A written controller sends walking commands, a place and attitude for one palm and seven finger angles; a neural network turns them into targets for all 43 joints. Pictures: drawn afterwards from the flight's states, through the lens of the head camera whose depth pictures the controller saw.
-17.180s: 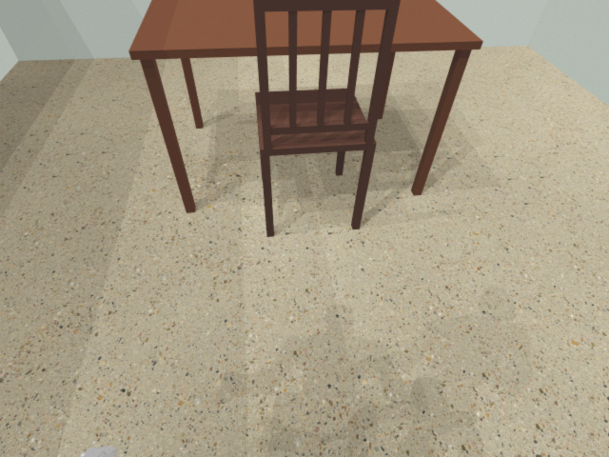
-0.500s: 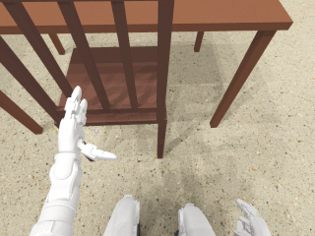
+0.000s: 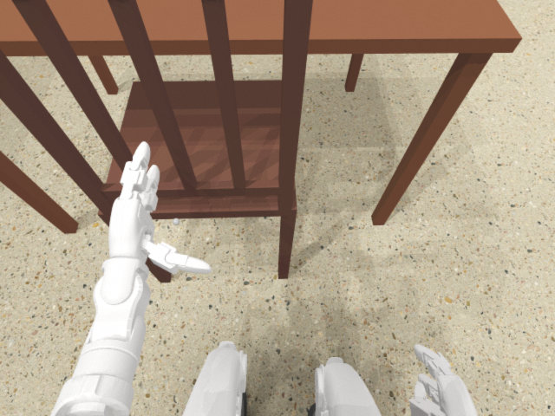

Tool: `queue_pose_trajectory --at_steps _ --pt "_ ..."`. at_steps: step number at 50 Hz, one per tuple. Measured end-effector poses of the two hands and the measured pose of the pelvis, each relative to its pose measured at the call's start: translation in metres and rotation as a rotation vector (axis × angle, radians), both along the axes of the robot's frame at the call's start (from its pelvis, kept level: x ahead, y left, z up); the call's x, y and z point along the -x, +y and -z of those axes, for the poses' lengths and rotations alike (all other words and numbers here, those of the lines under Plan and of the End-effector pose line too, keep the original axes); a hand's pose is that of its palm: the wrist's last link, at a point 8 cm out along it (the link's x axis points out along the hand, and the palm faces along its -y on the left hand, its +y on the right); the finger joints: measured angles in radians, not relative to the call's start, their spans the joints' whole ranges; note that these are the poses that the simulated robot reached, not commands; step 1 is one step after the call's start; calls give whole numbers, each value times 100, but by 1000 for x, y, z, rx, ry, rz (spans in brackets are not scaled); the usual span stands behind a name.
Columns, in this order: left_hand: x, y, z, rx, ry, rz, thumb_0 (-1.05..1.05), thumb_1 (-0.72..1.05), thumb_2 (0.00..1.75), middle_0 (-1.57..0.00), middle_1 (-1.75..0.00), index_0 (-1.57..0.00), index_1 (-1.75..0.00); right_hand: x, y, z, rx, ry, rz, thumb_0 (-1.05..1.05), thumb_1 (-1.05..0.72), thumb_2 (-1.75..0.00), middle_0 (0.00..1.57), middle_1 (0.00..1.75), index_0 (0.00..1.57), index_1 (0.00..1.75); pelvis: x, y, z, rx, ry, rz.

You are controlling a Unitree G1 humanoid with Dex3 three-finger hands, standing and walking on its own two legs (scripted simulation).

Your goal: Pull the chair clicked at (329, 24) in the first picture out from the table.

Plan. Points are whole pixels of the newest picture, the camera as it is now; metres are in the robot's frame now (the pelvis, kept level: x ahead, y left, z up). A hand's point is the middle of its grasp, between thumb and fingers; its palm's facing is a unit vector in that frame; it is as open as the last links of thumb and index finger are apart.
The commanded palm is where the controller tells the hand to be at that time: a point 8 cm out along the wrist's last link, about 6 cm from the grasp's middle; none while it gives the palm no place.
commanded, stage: push the fingers through the gap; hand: left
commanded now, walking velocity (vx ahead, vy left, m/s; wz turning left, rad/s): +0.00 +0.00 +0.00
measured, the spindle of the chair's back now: (165, 118) +0.51 +0.20 +0.09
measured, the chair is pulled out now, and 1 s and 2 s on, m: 0.00 0.00 0.00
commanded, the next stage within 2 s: hook a spindle and tug to test in 1.42 s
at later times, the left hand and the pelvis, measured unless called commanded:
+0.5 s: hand (181, 192) +0.42 +0.17 +0.04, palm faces +0.09 -0.99 -0.04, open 16.9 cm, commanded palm +0.40 +0.21 +0.03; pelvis +0.00 +0.00 +0.00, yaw -1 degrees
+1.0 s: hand (187, 160) +0.47 +0.17 +0.04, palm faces +0.11 -0.99 -0.04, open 16.9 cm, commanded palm +0.45 +0.21 +0.03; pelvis +0.00 +0.00 -0.01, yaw -1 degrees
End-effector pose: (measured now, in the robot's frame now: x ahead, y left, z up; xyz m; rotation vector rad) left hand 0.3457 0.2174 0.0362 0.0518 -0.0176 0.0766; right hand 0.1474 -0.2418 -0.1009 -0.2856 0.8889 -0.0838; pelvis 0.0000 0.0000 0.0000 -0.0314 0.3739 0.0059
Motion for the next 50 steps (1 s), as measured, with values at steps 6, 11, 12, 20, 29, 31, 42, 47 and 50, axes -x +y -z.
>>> queue_pose_trajectory --at_steps 6,11,12,20,29,31,42,47,50 --pt "-17 -1 -1 3 -1 -1 -1 -50 30 -6 -8 -6 -8 11 -4 2 7 26 21 1 -91 -90 20 30 20 30 1 0 0 0 9 4" --pt "-27 0 -3 5 0 -10 -1 -50 30 -6 -8 -6 -8 23 -8 3 8 58 44 1 -91 -90 20 30 20 30 0 1 0 -3 15 11" --pt "-29 1 -3 6 2 -12 -1 -50 30 -6 -8 -6 -8 25 -8 3 9 65 48 1 -91 -90 20 30 20 30 0 1 -1 -3 16 12" --pt "-36 2 -5 6 -7 -13 -1 -50 30 -6 -8 -6 -8 42 -12 5 11 112 67 1 -91 -90 20 30 20 30 0 1 -1 -3 19 14" --pt "-55 -1 -3 9 -6 -22 -1 -50 30 -6 -8 -6 -8 52 -13 8 16 136 79 1 -91 -90 20 30 20 30 3 1 1 -2 32 16" --pt "-60 0 -3 8 -6 -24 -1 -50 30 -6 -8 -6 -8 55 -14 9 16 141 80 0 -91 -90 20 30 20 30 3 1 2 -2 35 17" --pt "-86 3 -3 11 7 -31 -1 -50 30 -6 -8 -6 -8 73 -16 15 20 203 96 0 -91 -90 20 30 20 30 3 2 5 1 56 19" --pt "-97 1 -4 12 2 -29 -1 -50 30 -6 -8 -6 -8 84 -17 16 25 241 109 0 -91 -90 20 30 20 30 3 3 7 2 67 20" --pt "-102 0 -5 12 1 -30 -1 -50 30 -6 -8 -6 -8 90 -18 17 23 262 120 0 -91 -90 20 30 20 30 2 3 7 2 69 23"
